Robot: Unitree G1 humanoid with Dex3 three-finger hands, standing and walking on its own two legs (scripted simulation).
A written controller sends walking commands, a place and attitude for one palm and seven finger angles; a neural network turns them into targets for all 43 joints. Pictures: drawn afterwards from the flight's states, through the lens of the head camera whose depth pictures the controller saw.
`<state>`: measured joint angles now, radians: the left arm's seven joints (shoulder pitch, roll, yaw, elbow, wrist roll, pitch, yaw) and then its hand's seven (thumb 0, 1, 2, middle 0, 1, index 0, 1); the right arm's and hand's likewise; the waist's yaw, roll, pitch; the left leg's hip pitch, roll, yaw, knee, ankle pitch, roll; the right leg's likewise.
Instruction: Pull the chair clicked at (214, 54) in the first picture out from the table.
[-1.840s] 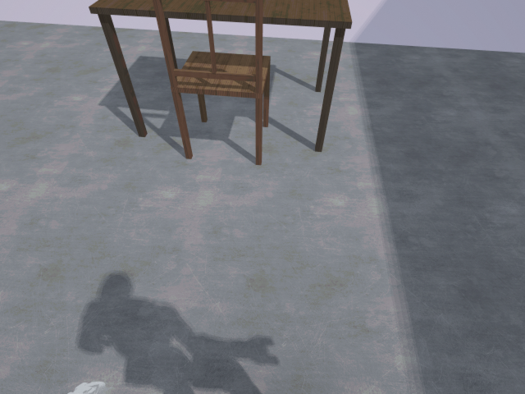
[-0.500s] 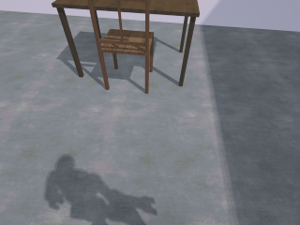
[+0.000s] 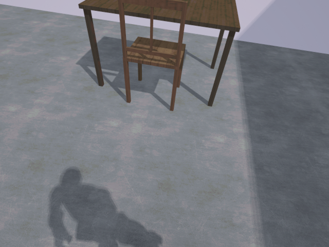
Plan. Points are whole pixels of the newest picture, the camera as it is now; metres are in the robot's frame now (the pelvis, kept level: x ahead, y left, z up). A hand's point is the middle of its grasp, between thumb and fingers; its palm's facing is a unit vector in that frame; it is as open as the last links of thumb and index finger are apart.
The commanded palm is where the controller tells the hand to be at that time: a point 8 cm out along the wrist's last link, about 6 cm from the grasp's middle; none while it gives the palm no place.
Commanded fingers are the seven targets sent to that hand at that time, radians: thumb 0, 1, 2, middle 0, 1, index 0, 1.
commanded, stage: walk to a spot facing it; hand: left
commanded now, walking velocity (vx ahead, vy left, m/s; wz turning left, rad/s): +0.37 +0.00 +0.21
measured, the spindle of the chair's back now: (151, 30) +1.44 +0.16 -0.07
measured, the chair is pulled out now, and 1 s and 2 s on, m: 0.00 0.00 0.00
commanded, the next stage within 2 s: turn to face it in 1.30 s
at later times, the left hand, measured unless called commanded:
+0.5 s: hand (119, 196) +0.31 +0.16 -0.17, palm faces +0.08 -0.98 -0.19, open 7.3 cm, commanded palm none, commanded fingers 0.00 0.90 0.90 -0.20 -0.30 -0.20 -0.30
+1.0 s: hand (103, 185) +0.35 +0.22 -0.17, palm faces +0.26 -0.96 -0.15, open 7.3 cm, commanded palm none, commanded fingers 0.00 0.90 0.90 -0.20 -0.30 -0.20 -0.30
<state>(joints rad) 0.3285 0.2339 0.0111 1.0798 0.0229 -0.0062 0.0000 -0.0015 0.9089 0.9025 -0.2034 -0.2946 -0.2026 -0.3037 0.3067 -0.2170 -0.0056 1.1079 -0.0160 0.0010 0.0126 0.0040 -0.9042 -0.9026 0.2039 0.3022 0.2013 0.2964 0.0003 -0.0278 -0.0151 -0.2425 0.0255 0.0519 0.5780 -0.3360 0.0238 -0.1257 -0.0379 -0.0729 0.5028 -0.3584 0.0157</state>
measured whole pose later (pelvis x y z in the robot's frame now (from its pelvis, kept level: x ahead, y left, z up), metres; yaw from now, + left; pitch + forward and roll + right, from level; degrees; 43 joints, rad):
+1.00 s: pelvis +0.40 +0.04 +0.01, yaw +12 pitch -1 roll -2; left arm 0.32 0.21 0.06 1.09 0.03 -0.01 -0.01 0.00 0.92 0.90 -0.20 -0.29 -0.20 -0.30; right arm 0.25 -0.15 -0.05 1.02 -0.01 -0.08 -0.02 -0.01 -0.94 -0.90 0.21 0.30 0.20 0.30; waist 0.02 -0.04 0.04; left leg -0.21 0.03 0.15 0.47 -0.24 0.06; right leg -0.47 -0.12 -0.08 1.16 -0.31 0.02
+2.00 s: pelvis +0.70 +0.06 +0.01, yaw +0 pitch +0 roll +0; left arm 0.23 0.19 0.08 1.01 0.02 0.05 0.00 0.00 0.91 0.90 -0.20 -0.29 -0.20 -0.30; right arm 0.17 -0.16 -0.04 1.00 -0.02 -0.01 -0.03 -0.01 -0.92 -0.90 0.21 0.30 0.20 0.30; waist 0.01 -0.01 0.06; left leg -0.24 0.11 0.22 0.47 -0.21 0.01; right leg -0.37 -0.05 -0.07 0.83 -0.46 0.03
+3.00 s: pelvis +0.89 +0.00 +0.01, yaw -5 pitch +1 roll +0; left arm 0.26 0.14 0.05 1.06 0.03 -0.05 0.02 -0.01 0.94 0.90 -0.20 -0.29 -0.20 -0.30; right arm 0.24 -0.18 -0.05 1.07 -0.02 -0.02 -0.01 0.00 -0.91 -0.90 0.20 0.30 0.20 0.30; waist 0.00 0.03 0.04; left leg -0.46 0.09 0.08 0.91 -0.33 0.00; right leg -0.18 -0.02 -0.16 0.40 -0.23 -0.04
